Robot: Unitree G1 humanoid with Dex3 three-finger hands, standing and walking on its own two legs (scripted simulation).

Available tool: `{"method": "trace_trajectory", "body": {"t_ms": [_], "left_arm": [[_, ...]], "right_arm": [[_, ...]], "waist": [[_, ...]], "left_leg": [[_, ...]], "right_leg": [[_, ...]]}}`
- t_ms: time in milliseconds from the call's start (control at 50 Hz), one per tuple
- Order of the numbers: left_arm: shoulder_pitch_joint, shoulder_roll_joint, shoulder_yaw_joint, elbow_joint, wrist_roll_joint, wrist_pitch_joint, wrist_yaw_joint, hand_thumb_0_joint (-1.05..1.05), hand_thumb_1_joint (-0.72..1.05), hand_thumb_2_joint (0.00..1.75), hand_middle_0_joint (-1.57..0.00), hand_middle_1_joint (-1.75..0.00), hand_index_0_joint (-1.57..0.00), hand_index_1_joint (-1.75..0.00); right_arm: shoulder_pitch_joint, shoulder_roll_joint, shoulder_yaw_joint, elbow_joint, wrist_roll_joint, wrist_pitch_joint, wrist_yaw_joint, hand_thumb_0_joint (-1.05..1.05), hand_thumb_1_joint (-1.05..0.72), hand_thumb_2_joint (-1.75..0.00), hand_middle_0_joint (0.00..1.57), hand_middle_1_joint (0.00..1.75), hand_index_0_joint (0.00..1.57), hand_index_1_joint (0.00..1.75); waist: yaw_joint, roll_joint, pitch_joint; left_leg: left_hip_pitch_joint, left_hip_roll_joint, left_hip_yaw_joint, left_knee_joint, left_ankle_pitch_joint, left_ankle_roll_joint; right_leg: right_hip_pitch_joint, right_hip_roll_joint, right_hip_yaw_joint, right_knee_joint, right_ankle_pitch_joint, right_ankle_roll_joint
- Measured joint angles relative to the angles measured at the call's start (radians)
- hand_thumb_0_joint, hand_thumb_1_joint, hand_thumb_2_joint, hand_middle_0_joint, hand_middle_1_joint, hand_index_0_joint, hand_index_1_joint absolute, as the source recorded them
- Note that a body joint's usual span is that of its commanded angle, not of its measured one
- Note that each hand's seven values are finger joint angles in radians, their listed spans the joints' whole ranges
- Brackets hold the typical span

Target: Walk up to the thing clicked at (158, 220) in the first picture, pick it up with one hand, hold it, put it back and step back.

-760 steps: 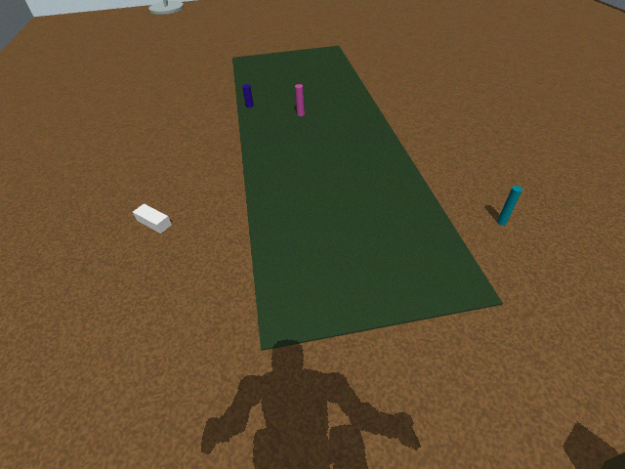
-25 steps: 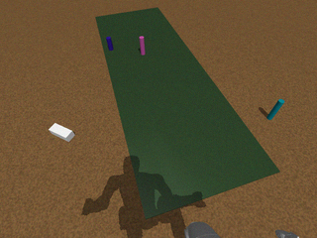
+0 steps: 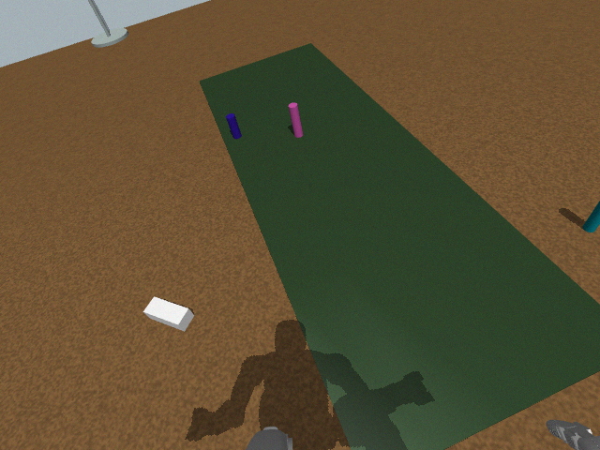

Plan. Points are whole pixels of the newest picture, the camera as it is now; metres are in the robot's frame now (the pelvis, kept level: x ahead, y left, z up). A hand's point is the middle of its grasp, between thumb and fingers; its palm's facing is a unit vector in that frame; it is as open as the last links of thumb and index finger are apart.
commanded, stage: walk up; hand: left
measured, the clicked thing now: (168, 313) +0.75 +0.67 -0.72
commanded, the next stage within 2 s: none
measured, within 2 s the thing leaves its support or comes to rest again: neither
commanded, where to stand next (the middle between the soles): +0.29 +0.58 m, yaw -20 degrees
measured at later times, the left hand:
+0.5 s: hand (57, 405) +0.25 +0.49 -0.13, palm faces -0.21 -0.83 -0.52, open 7.4 cm
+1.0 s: hand out of the picture +0.30 +0.79 -0.15, palm faces -0.18 -0.74 -0.65, open 7.4 cm
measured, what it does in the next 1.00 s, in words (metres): steps to the left: left foot, then right foot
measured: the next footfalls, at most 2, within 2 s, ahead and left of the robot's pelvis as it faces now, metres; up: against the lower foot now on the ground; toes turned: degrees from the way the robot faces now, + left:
left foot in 0.14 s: +0.10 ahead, +0.25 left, +0.00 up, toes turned +1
right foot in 0.50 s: +0.21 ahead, +0.13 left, +0.00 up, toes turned -14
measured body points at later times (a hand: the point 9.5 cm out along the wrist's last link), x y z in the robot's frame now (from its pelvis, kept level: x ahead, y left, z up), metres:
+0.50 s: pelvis +0.11 +0.22 +0.00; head +0.16 +0.19 +0.45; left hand +0.26 +0.53 -0.09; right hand +0.08 -0.10 -0.12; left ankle +0.07 +0.25 -0.71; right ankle +0.17 +0.13 -0.71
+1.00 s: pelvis +0.16 +0.46 -0.04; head +0.18 +0.44 +0.41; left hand +0.31 +0.82 -0.11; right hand +0.15 +0.11 -0.14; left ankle +0.21 +0.60 -0.71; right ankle +0.16 +0.24 -0.67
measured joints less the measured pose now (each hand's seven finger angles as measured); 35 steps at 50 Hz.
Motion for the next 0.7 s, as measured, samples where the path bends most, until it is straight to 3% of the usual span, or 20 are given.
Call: {"method": "trace_trajectory", "body": {"t_ms": [120, 140, 160, 200, 240, 300, 420, 480, 500, 520, 560, 600, 640, 700], "left_arm": [[0.032, 0.066, 0.021, 0.011, 0.016, 0.004, 0.005, 0.01, 0.89, 0.9, -0.21, -0.3, -0.22, -0.3], [0.025, 0.085, 0.027, 0.019, 0.014, 0.01, 0.01, 0.01, 0.89, 0.9, -0.21, -0.3, -0.22, -0.3], [0.01, 0.108, 0.035, 0.033, 0.01, 0.021, 0.017, 0.01, 0.89, 0.9, -0.21, -0.3, -0.22, -0.3], [-0.016, 0.12, 0.043, 0.066, -0.003, 0.045, 0.04, 0.01, 0.9, 0.9, -0.21, -0.3, -0.21, -0.3], [-0.041, 0.108, 0.032, 0.093, -0.013, 0.055, 0.051, 0.01, 0.9, 0.9, -0.21, -0.3, -0.21, -0.3], [-0.068, 0.087, 0.014, 0.097, -0.039, 0.047, 0.041, 0.01, 0.9, 0.9, -0.2, -0.3, -0.21, -0.3], [-0.119, 0.039, -0.013, 0.039, -0.06, 0.032, 0.024, 0.01, 0.9, 0.9, -0.21, -0.3, -0.21, -0.3], [-0.129, 0.016, -0.019, 0.012, -0.057, 0.026, 0.023, 0.0, 0.9, 0.9, -0.21, -0.3, -0.21, -0.3], [-0.124, 0.014, -0.019, 0.0, -0.053, 0.019, 0.025, 0.0, 0.9, 0.9, -0.21, -0.3, -0.21, -0.3], [-0.126, 0.005, -0.015, -0.009, -0.047, 0.013, 0.03, 0.0, 0.9, 0.9, -0.21, -0.3, -0.21, -0.3], [-0.133, -0.004, -0.015, -0.028, -0.036, 0.015, 0.042, 0.0, 0.9, 0.9, -0.21, -0.3, -0.21, -0.3], [-0.147, -0.002, -0.017, -0.033, -0.035, 0.024, 0.054, 0.0, 0.9, 0.9, -0.21, -0.3, -0.21, -0.3], [-0.152, -0.007, -0.016, -0.036, -0.034, 0.022, 0.064, 0.0, 0.9, 0.9, -0.21, -0.3, -0.22, -0.3], [-0.124, -0.012, -0.014, -0.037, -0.015, 0.008, 0.057, 0.0, 0.9, 0.9, -0.21, -0.3, -0.21, -0.3]], "right_arm": [[-0.017, -0.05, -0.026, -0.001, -0.003, 0.003, 0.004, 0.0, -0.9, -0.9, 0.2, 0.3, 0.2, 0.3], [-0.017, -0.046, -0.031, 0.0, -0.004, -0.006, 0.0, 0.0, -0.9, -0.9, 0.2, 0.3, 0.2, 0.3], [-0.021, -0.028, -0.032, 0.004, -0.008, -0.018, -0.006, 0.0, -0.9, -0.9, 0.2, 0.3, 0.2, 0.3], [-0.009, 0.003, -0.018, 0.008, -0.009, -0.04, -0.016, 0.0, -0.9, -0.9, 0.19, 0.3, 0.2, 0.3], [0.012, 0.032, -0.002, 0.022, 0.002, -0.043, -0.025, 0.0, -0.9, -0.9, 0.2, 0.3, 0.2, 0.3], [0.052, 0.077, 0.017, 0.032, 0.004, -0.044, -0.039, 0.0, -0.9, -0.9, 0.2, 0.3, 0.2, 0.3], [0.105, 0.094, 0.022, 0.026, -0.006, -0.042, -0.054, 0.0, -0.9, -0.9, 0.2, 0.3, 0.2, 0.3], [0.113, 0.082, 0.015, 0.008, -0.011, -0.023, -0.055, 0.0, -0.9, -0.9, 0.2, 0.3, 0.2, 0.3], [0.115, 0.079, 0.013, 0.003, -0.009, -0.016, -0.055, 0.01, -0.9, -0.9, 0.2, 0.3, 0.2, 0.3], [0.106, 0.074, 0.009, 0.004, -0.005, -0.01, -0.058, 0.01, -0.9, -0.9, 0.2, 0.3, 0.2, 0.3], [0.084, 0.077, 0.009, 0.007, 0.0, 0.005, -0.065, 0.01, -0.9, -0.9, 0.2, 0.3, 0.2, 0.3], [0.084, 0.086, 0.017, 0.003, 0.001, 0.013, -0.069, 0.01, -0.9, -0.9, 0.2, 0.3, 0.2, 0.3], [0.079, 0.08, 0.023, 0.005, 0.005, 0.015, -0.064, 0.01, -0.9, -0.9, 0.2, 0.3, 0.2, 0.3], [0.049, 0.049, 0.018, -0.007, 0.006, 0.016, -0.046, 0.01, -0.9, -0.9, 0.2, 0.3, 0.2, 0.3]], "waist": [[0.017, -0.019, -0.012], [0.014, -0.043, -0.007], [0.013, -0.09, 0.011], [0.007, -0.122, 0.021], [-0.014, -0.121, 0.014], [-0.045, -0.137, 0.008], [-0.091, -0.13, 0.044], [-0.104, -0.106, 0.058], [-0.102, -0.1, 0.059], [-0.091, -0.075, 0.069], [-0.074, -0.034, 0.094], [-0.06, -0.03, 0.094], [-0.041, -0.029, 0.082], [-0.024, -0.025, 0.059]], "left_leg": [[0.063, -0.007, 0.052, -0.166, -0.086, 0.016], [0.081, -0.028, 0.072, -0.184, -0.084, -0.003], [0.094, -0.059, 0.108, -0.167, -0.098, -0.011], [0.114, -0.07, 0.148, -0.14, -0.131, -0.006], [0.155, -0.07, 0.165, -0.182, -0.13, 0.012], [0.243, -0.095, 0.203, -0.32, -0.084, 0.043], [0.358, -0.167, 0.265, -0.483, -0.043, 0.106], [0.365, -0.193, 0.298, -0.449, -0.086, 0.13], [0.351, -0.197, 0.312, -0.396, -0.112, 0.123], [0.318, -0.183, 0.3, -0.301, -0.133, 0.091], [0.222, -0.181, 0.202, -0.048, -0.187, 0.005], [0.124, -0.182, 0.124, 0.19, -0.208, -0.041], [0.052, -0.15, 0.06, 0.316, -0.173, -0.038], [0.008, -0.086, -0.03, 0.31, -0.09, -0.009]], "right_leg": [[-0.055, -0.055, 0.076, 0.074, -0.072, 0.003], [-0.068, -0.079, 0.097, 0.105, -0.093, -0.004], [-0.086, -0.105, 0.14, 0.159, -0.099, -0.03], [-0.148, -0.053, 0.194, 0.349, -0.19, -0.057], [-0.201, 0.007, 0.148, 0.508, -0.189, -0.071], [-0.246, 0.052, 0.07, 0.543, -0.107, -0.073], [-0.199, 0.084, -0.051, 0.261, -0.021, -0.055], [-0.114, 0.095, -0.111, 0.063, 0.083, -0.057], [-0.069, 0.098, -0.121, -0.012, 0.109, -0.075], [-0.048, 0.116, -0.118, -0.031, 0.057, -0.098], [-0.045, 0.132, -0.118, 0.006, 0.036, -0.098], [-0.034, 0.106, -0.116, 0.031, 0.023, -0.096], [-0.018, 0.073, -0.099, 0.032, 0.019, -0.085], [-0.015, 0.025, -0.049, 0.039, 0.016, -0.052]]}}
